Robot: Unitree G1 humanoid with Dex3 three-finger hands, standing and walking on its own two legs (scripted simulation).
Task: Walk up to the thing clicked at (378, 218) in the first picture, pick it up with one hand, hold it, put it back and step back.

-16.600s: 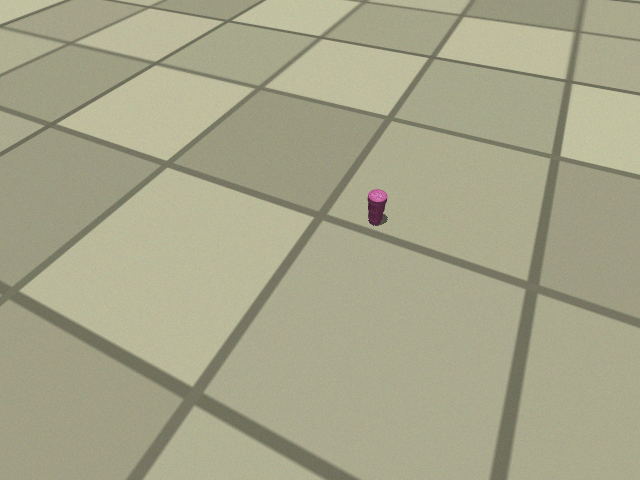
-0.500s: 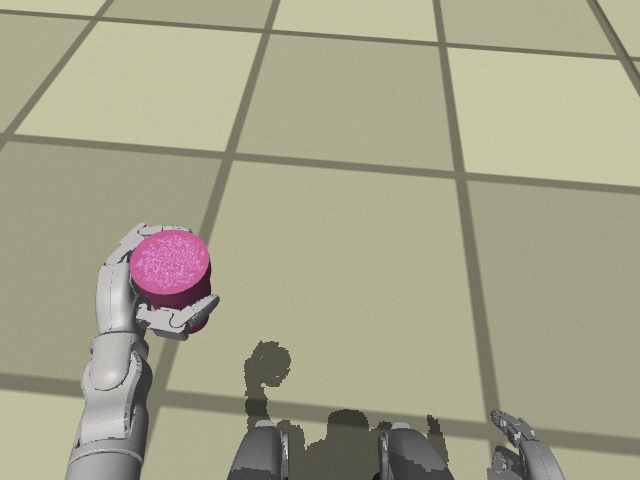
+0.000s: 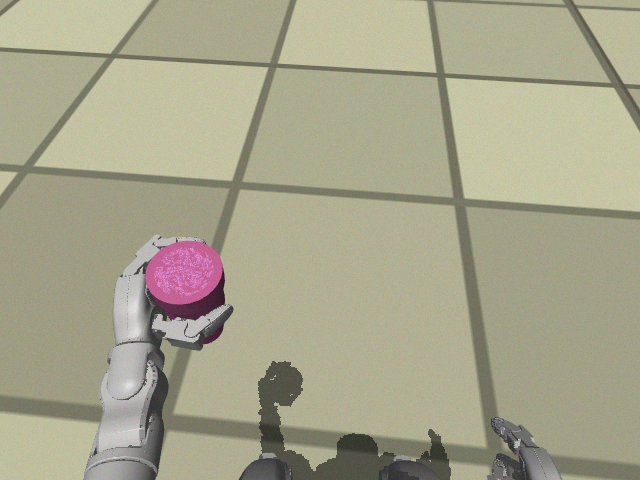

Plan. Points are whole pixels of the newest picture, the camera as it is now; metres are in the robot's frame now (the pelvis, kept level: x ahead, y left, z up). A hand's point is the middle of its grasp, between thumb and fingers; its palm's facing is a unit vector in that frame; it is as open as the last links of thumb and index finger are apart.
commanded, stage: lift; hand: left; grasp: from the side
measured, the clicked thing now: (195, 302) +0.34 +0.18 +0.02
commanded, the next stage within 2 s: hold in 0.26 s
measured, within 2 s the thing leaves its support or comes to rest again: neither
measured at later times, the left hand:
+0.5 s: hand (194, 280) +0.34 +0.17 +0.07, palm faces +0.13 -0.99 +0.00, open 10.4 cm
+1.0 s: hand (192, 279) +0.33 +0.17 +0.08, palm faces +0.13 -0.99 +0.00, open 10.4 cm
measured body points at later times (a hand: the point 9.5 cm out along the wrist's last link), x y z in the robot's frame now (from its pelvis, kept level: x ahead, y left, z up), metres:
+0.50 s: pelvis +0.01 +0.00 +0.02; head +0.06 +0.00 +0.46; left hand +0.33 +0.22 +0.07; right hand +0.15 -0.25 -0.09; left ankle +0.02 +0.12 -0.67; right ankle +0.02 -0.14 -0.67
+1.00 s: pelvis +0.01 +0.00 +0.03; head +0.04 +0.00 +0.48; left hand +0.32 +0.22 +0.09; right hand +0.15 -0.24 -0.08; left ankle +0.02 +0.12 -0.67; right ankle +0.02 -0.14 -0.67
